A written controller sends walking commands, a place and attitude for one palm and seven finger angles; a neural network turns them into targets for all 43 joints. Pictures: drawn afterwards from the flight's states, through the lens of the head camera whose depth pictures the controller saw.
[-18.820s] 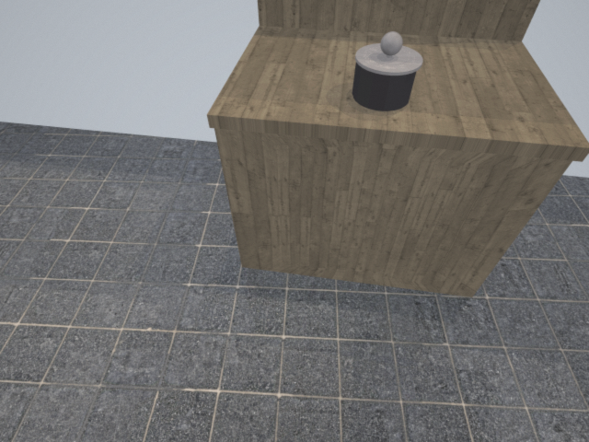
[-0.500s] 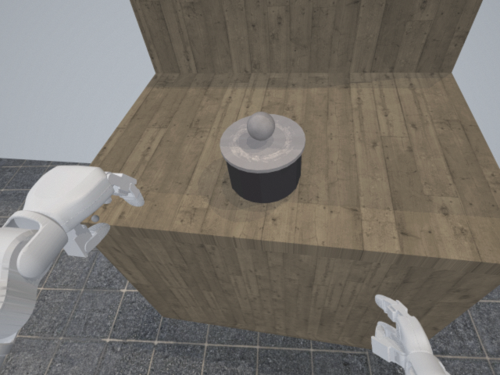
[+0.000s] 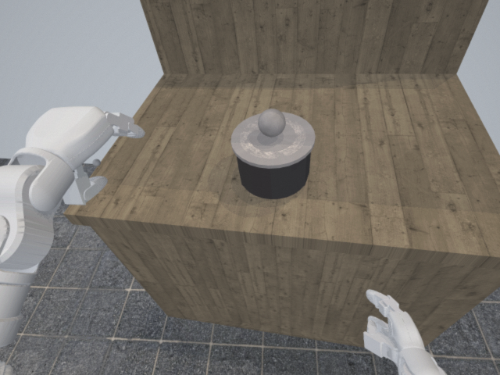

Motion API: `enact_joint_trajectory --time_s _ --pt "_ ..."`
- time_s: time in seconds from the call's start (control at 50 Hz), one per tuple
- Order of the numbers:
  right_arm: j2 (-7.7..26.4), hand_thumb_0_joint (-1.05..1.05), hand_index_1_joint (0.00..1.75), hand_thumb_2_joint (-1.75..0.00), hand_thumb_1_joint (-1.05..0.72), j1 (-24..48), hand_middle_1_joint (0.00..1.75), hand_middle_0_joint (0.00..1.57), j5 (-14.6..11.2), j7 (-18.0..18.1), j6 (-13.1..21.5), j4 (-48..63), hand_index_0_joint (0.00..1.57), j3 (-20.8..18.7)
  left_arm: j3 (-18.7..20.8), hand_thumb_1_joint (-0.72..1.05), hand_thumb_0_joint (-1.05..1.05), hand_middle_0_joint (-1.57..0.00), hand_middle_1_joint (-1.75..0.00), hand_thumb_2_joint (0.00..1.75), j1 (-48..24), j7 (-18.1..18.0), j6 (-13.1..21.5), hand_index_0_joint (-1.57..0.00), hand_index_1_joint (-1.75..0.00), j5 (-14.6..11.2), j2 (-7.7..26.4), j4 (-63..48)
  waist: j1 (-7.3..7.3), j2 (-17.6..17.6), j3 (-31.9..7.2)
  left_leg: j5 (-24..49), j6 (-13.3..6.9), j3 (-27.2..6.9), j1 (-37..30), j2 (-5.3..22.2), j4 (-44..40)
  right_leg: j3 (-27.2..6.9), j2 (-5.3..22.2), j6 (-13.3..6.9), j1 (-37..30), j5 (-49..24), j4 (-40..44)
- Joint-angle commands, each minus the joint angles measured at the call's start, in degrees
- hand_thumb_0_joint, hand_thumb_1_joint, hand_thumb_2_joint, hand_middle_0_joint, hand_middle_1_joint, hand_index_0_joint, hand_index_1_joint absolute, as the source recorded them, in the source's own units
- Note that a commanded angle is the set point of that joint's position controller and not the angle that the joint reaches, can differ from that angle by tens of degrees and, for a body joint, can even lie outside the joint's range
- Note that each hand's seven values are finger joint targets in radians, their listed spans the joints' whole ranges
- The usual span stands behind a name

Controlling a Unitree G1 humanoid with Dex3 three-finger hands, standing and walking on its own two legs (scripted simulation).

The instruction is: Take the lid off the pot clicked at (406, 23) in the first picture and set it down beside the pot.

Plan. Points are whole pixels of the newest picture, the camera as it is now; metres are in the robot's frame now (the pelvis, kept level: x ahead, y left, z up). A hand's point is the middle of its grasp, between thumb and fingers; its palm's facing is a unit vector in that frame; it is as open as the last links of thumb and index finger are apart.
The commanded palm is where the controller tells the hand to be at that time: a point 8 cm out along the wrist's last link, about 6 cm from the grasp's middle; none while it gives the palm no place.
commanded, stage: move the open hand above the knob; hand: left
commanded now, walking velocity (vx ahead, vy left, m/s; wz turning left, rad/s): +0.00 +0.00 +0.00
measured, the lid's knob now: (271, 122) +0.54 +0.03 +0.12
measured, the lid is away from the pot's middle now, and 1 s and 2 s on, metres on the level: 0.00 0.00 0.00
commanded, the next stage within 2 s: none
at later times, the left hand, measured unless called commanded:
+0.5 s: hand (147, 142) +0.36 +0.19 +0.21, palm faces -0.04 +0.05 -1.00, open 10.2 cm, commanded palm +0.33 +0.18 +0.27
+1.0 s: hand (216, 137) +0.41 +0.11 +0.18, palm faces -0.16 -0.01 -0.99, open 10.3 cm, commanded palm +0.40 +0.12 +0.27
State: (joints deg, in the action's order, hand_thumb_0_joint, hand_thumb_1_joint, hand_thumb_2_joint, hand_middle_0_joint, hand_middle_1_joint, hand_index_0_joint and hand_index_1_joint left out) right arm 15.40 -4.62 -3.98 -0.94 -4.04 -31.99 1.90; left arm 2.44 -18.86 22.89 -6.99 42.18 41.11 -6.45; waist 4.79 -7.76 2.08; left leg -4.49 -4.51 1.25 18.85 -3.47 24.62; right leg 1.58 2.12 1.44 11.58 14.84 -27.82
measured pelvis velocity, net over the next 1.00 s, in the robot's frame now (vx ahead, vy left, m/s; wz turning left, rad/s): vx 0.04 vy -0.04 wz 0.00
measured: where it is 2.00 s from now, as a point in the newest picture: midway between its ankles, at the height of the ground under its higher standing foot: outside the picture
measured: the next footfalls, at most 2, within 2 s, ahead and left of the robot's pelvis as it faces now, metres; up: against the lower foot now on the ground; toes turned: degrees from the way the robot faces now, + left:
none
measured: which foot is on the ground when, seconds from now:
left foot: down 0.00-1.00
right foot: down 0.00-1.00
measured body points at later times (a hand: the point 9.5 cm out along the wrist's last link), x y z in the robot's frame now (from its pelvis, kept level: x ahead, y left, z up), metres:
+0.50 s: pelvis +0.01 -0.03 +0.00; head +0.03 -0.08 +0.45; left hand +0.36 +0.18 +0.27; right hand +0.24 -0.24 -0.10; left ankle +0.10 +0.06 -0.74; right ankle +0.00 -0.15 -0.74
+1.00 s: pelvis +0.04 -0.04 +0.00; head +0.05 -0.09 +0.45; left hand +0.42 +0.11 +0.24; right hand +0.24 -0.26 -0.11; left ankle +0.10 +0.06 -0.74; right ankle +0.00 -0.15 -0.74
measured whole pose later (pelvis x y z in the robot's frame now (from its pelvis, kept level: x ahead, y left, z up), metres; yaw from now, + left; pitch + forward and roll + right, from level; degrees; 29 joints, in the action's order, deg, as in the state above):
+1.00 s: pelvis +0.04 -0.04 +0.00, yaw +0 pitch +1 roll +0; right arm 17.1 -4.5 -4.7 -2.9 -8.2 -33.3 1.7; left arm -14.2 -34.0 26.8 -14.1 45.2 30.9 3.2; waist 1.3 -7.7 0.4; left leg -8.8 -2.2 0.7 18.8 -2.4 27.1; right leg 1.8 0.9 -0.4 11.6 19.1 -30.2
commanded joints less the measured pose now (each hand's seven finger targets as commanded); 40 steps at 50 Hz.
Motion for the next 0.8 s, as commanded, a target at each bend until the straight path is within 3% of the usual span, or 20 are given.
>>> enact_joint_trajectory --time_s 0.0,0.06,0.1,0.16,0.2,0.24,0.28,0.32,0.36,0.4,0.46,0.52,0.56,0.58,0.66,0.68,0.7,0.72,0.76,0.78 --pt "5.95 0.0 0.3 -0.9 -0.9 9.83 0.3 0.2 -0.26 -0.09 3.18 10.96 0.2 -2.07 6.74 -0.42 0.0 -0.85 -0.08 1.66 -15.86 -0.76 1.23 -0.85 -0.08 0.91 13.49 -13.22 -0.78 4.61 -15.76 -11.83 2.44 -6.84 -14.96 3.59 -5.43 1.67 -3.41 -2.58 5.34 2.56 4.17" --pt "7.41 0.0 0.3 -0.9 -0.9 8.49 0.3 0.2 0.62 1.31 3.7 9.29 0.2 -2.06 17.47 -0.42 0.0 -0.85 -0.08 1.68 -23.78 -2.82 1.42 -0.85 -0.08 2.65 26.87 -12.01 -0.8 0.66 -16.5 -10.83 2.17 -6.86 -14.83 3.18 -4.12 0.84 -3.87 -3.27 4.72 3.12 3.85" --pt "5.98 0.0 0.3 -0.9 -0.9 9.52 0.3 0.2 0.47 1.66 3.92 8.94 0.2 -1.72 13.17 -0.42 0.0 -0.85 -0.08 1.68 -28.98 -2.19 1.0 -0.85 -0.08 2.8 23.12 -9.34 -0.59 0.43 -17.8 -7.84 2.31 -6.71 -15.29 2.85 -3.96 1.0 -3.2 -3.16 4.12 2.43 4.36" --pt "6.18 0.0 0.3 -0.9 -0.9 7.26 0.3 0.2 0.03 0.83 4.41 9.11 0.2 -2.51 9.32 -0.42 0.0 -0.85 -0.08 1.68 -21.23 -1.43 0.41 -0.85 -0.08 0.76 15.47 -6.05 -1.65 -0.03 -17.76 -3.9 2.24 -6.61 -17.98 2.71 -2.05 1.18 -3.79 -3.36 5.28 -1.47 4.12" --pt "5.89 0.0 0.3 -0.9 -0.9 8.32 0.3 0.2 -0.32 -0.13 3.53 9.79 0.2 -2.4 3.22 -0.42 0.0 -0.85 -0.08 1.68 -16.31 0.61 -0.46 -0.85 -0.08 0.22 8.82 -5.66 -1.08 4.44 -16.8 -3.33 2.27 -5.12 -16.18 2.51 -2.51 1.59 -3.18 -2.76 4.54 -2.59 5.06" --pt "6.11 0.0 0.3 -0.9 -0.9 9.59 0.3 0.2 -0.68 -0.5 3.2 10.37 0.2 -2.35 -1.39 -0.42 0.0 -0.85 -0.08 1.68 -16.07 1.1 -0.83 -0.85 -0.08 -0.2 4.4 -6.97 -1.96 6.13 -14.3 -5.96 2.13 -4.31 -14.96 2.3 -2.41 1.81 -3.08 -2.31 6.34 -1.07 5.62" --pt "6.14 0.0 0.3 -0.9 -0.9 9.83 0.3 0.2 -0.48 -0.67 3.0 10.32 0.2 -1.97 -0.34 -0.42 0.0 -0.85 -0.08 1.68 -19.05 1.26 -0.92 -0.85 -0.08 0.55 6.31 -9.11 -2.47 6.59 -15.42 -4.98 1.77 -3.94 -14.95 1.87 -1.91 1.94 -3.53 -2.55 5.78 -1.91 5.79" --pt "6.79 0.0 0.3 -0.9 -0.9 10.33 0.3 0.2 -0.13 0.2 3.19 9.83 0.2 -2.09 5.71 -0.42 0.0 -0.85 -0.08 1.68 -28.01 -0.28 -0.42 -0.85 -0.08 1.58 15.41 -12.28 -2.02 4.45 -16.2 -6.28 1.75 -4.54 -15.05 1.91 -2.52 1.49 -3.38 -2.66 4.41 0.03 5.42" --pt "7.25 0.0 0.3 -0.9 -0.9 9.45 0.3 0.2 0.37 0.77 4.2 9.18 0.2 -2.16 12.99 -0.42 0.0 -0.85 -0.08 1.68 -33.96 -2.27 -0.09 -0.85 -0.08 2.81 24.49 -14.96 -1.74 -0.88 -20.75 -2.61 1.68 -5.13 -17.85 1.73 -0.75 0.19 -3.42 -3.46 2.63 -2.15 3.83" --pt "6.12 0.0 0.3 -0.9 -0.9 9.3 0.3 0.2 0.52 0.94 3.88 7.92 0.2 -1.82 12.47 -0.42 0.0 -0.85 -0.08 1.68 -35.97 -2.09 -1.28 -0.85 -0.08 4.18 24.09 -7.36 -0.73 1.18 -22.06 1.7 1.85 -4.46 -16.63 1.33 -0.57 0.2 -2.85 -3.38 0.62 -5.59 3.74" --pt "6.64 0.0 0.3 -0.9 -0.9 6.69 0.3 0.2 -0.07 -0.08 2.25 7.45 0.2 -2.26 7.29 -0.42 0.0 -0.85 -0.08 1.68 -26.68 -1.03 -2.67 -0.85 -0.08 2.27 14.06 4.38 -2.1 4.91 -16.35 0.87 2.01 -3.39 -14.37 1.45 0.23 0.96 -3.26 -3.32 3.7 -6.76 4.17" --pt "5.93 0.0 0.3 -0.9 -0.9 9.69 0.3 0.2 -0.88 -1.88 1.18 10.16 0.2 -2.22 -6.21 -0.42 0.0 -0.85 -0.08 1.68 -19.66 1.85 -3.42 -0.85 -0.08 0.24 -1.07 0.98 -2.27 9.34 -14.91 -0.52 1.84 -1.73 -13.13 0.96 -0.01 1.59 -2.62 -2.37 4.72 -7.06 5.12" --pt "5.72 0.0 0.3 -0.9 -0.9 11.1 0.3 0.2 -1.52 -2.28 1.69 12.15 0.2 -2.41 -8.66 -0.42 0.0 -0.85 -0.08 1.68 -19.17 1.98 -3.43 -0.85 -0.08 -0.33 -3.69 -6.14 -3.49 7.02 -17.6 1.04 1.33 -1.58 -16.53 0.95 1.76 0.91 -2.59 -2.58 5.02 -8.55 3.96" --pt "5.52 0.0 0.3 -0.9 -0.9 10.95 0.3 0.2 -1.13 -2.24 1.19 11.63 0.2 -1.94 -7.71 -0.42 0.0 -0.85 -0.08 1.68 -21.68 2.36 -3.57 -0.85 -0.08 0.66 -1.24 -6.44 -2.97 9.86 -18.35 0.88 1.1 -1.45 -15.24 0.61 1.07 1.25 -2.75 -2.38 3.89 -8.47 4.57" --pt "7.84 0.0 0.3 -0.9 -0.9 9.04 0.3 0.2 0.07 0.5 1.49 7.84 0.2 -1.73 11.39 -0.42 0.0 -0.85 -0.08 1.68 -46.27 -1.67 -3.09 -0.85 -0.08 4.47 26.21 -5.73 -3.05 5.33 -19.24 -1.59 1.12 -2.97 -15.04 0.86 0.96 -0.69 -2.75 -2.74 2.18 -5.57 4.11" --pt "5.85 0.0 0.3 -0.9 -0.9 9.36 0.3 0.2 0.14 0.83 1.8 7.95 0.2 -0.85 7.05 -0.42 0.0 -0.85 -0.08 1.68 -52.09 -1.57 -3.13 -0.85 -0.08 5.97 22.52 -3.59 -2.47 4.09 -21.78 0.9 0.97 -3.2 -14.85 0.08 0.29 -0.46 -3.12 -2.8 0.21 -7.36 3.85" --pt "5.69 0.0 0.3 -0.9 -0.9 8.86 0.3 0.2 -0.12 1.23 2.2 6.81 0.2 -1.09 6.73 -0.42 0.0 -0.85 -0.08 1.68 -52.16 -1.99 -3.65 -0.85 -0.08 6.09 21.56 1.34 -2.56 3.71 -21.02 1.26 1.25 -3.27 -15.67 0.67 0.4 -0.3 -2.66 -2.98 1.43 -7.54 3.39" --pt "5.67 0.0 0.3 -0.9 -0.9 8.05 0.3 0.2 -0.06 1.06 1.82 6.19 0.2 -1.23 4.82 -0.42 0.0 -0.85 -0.08 1.68 -48.98 -1.93 -4.27 -0.85 -0.08 5.05 17.88 5.97 -2.57 3.96 -19.41 1.58 1.46 -3.12 -14.86 0.84 0.11 0.17 -2.81 -2.98 1.91 -8.2 3.67" --pt "6.05 0.0 0.3 -0.9 -0.9 6.69 0.3 0.2 -0.37 -0.21 1.88 6.95 0.2 -2.12 1.84 -0.42 0.0 -0.85 -0.08 1.68 -40.25 -1.23 -4.36 -0.85 -0.08 2.78 10.82 7.57 -2.66 2.87 -21.93 4.19 1.28 -2.82 -16.28 0.65 1.78 0.1 -2.46 -3.44 1.77 -11.71 2.78" --pt "5.21 0.0 0.3 -0.9 -0.9 7.34 0.3 0.2 -0.31 -1.06 1.12 7.44 0.2 -1.79 -3.41 -0.42 0.0 -0.85 -0.08 1.68 -35.22 0.13 -5.16 -0.85 -0.08 2.67 4.26 9.68 -2.11 6.65 -21.88 5.99 1.39 -2.18 -14.83 0.34 1.42 0.53 -2.46 -3.21 0.7 -14.08 2.59"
